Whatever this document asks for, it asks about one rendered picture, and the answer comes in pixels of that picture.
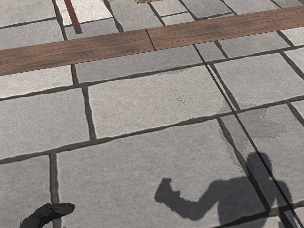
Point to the left robot hand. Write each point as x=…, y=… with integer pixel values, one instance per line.
x=46, y=213

